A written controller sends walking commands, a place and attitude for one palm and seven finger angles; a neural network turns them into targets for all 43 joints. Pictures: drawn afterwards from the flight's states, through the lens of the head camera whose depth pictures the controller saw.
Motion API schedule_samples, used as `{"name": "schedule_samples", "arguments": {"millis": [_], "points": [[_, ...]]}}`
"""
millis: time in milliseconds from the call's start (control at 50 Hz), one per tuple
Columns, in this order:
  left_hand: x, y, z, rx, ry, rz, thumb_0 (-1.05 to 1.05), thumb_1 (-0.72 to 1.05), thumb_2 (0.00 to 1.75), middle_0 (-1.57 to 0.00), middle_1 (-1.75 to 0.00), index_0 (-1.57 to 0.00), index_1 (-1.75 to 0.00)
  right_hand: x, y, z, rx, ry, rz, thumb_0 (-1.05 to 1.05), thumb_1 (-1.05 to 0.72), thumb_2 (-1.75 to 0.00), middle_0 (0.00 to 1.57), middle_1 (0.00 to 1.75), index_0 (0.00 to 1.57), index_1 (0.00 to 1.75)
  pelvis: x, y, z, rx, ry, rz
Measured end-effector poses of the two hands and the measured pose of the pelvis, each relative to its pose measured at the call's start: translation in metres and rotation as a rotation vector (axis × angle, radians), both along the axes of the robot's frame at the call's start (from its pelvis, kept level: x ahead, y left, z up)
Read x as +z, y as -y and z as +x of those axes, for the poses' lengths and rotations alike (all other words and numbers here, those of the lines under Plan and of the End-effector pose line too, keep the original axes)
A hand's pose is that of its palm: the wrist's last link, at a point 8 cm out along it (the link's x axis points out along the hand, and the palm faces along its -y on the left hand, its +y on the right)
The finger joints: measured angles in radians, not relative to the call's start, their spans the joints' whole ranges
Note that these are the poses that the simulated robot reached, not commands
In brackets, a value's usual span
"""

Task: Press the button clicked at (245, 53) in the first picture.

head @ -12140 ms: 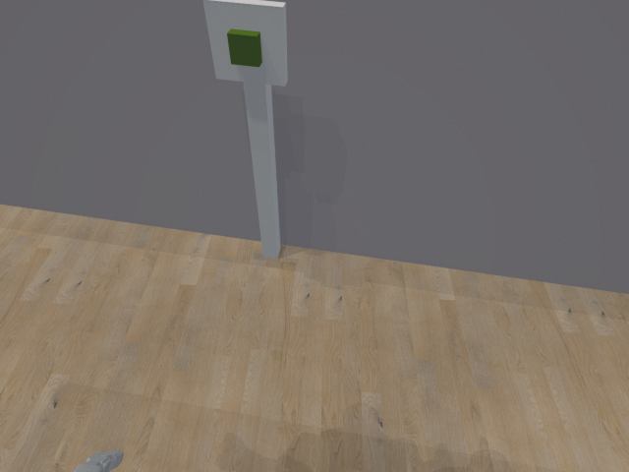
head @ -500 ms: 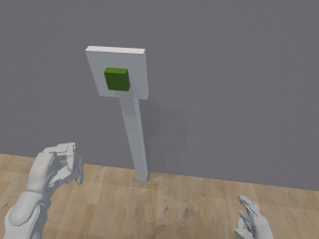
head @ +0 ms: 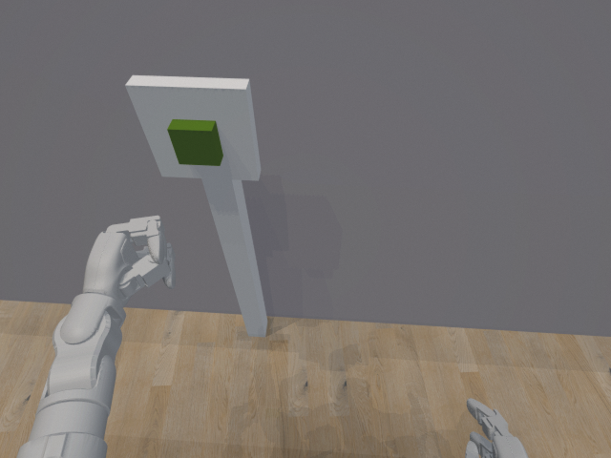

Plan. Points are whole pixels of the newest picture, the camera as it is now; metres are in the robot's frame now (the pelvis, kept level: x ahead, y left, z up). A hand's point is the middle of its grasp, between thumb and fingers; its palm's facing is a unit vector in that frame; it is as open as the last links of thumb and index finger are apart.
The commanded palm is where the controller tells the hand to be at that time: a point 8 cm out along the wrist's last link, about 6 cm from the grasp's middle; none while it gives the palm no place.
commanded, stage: aim a knuckle at the button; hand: left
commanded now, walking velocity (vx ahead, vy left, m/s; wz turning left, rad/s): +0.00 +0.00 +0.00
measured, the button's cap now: (197, 141) +0.56 +0.20 +0.10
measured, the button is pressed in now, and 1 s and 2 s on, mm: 0 0 1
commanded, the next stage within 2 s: press the button with the knuckle in 1.30 s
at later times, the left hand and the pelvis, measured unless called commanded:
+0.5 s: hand (199, 207) +0.44 +0.18 +0.08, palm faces -0.02 -1.00 -0.02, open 3.1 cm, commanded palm +0.42 +0.23 +0.08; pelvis +0.00 +0.01 -0.01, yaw -1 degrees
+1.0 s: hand (207, 196) +0.47 +0.17 +0.07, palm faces +0.00 -1.00 -0.03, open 3.1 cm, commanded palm +0.44 +0.22 +0.07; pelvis +0.01 +0.01 -0.02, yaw -3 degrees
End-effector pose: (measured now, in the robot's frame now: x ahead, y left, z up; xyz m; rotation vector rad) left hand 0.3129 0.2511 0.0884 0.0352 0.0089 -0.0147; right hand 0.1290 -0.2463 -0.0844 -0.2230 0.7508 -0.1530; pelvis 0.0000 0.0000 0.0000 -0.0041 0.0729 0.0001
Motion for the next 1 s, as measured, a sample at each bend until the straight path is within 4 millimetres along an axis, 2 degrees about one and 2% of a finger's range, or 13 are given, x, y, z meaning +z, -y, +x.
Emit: {"name": "schedule_samples", "arguments": {"millis": [320, 680, 840, 1000], "points": [[-0.004, 0.011, 0.071, -0.016, -0.014, -0.016, 0.01, 0.90, 0.90, -1.29, -1.50, -1.30, -1.50, -0.019, 0.002, -0.040, -0.066, -0.183, 0.002, 0.01, -0.91, -0.90, 0.20, 0.30, 0.20, 0.30, -0.004, -0.004, 0.001, -0.010, -0.060, -0.003], [-0.007, 0.027, 0.139, -0.012, -0.002, -0.018, 0.01, 0.90, 0.90, -1.29, -1.50, -1.30, -1.50, -0.038, 0.005, -0.109, -0.157, -0.421, 0.001, 0.00, -0.91, -0.90, 0.20, 0.30, 0.20, 0.30, -0.016, -0.009, -0.001, -0.028, -0.153, -0.008], [-0.023, 0.032, 0.143, -0.004, -0.026, -0.018, 0.01, 0.90, 0.90, -1.29, -1.49, -1.30, -1.50, -0.039, 0.002, -0.129, -0.197, -0.484, 0.022, 0.00, -0.91, -0.90, 0.20, 0.30, 0.20, 0.30, -0.017, -0.009, 0.002, -0.048, -0.172, -0.005], [-0.018, 0.023, 0.137, 0.012, 0.000, -0.008, 0.01, 0.90, 0.90, -1.29, -1.50, -1.30, -1.50, -0.039, 0.002, -0.118, -0.195, -0.471, 0.026, 0.00, -0.91, -0.90, 0.20, 0.30, 0.20, 0.30, -0.016, -0.007, 0.005, -0.042, -0.164, -0.011]]}}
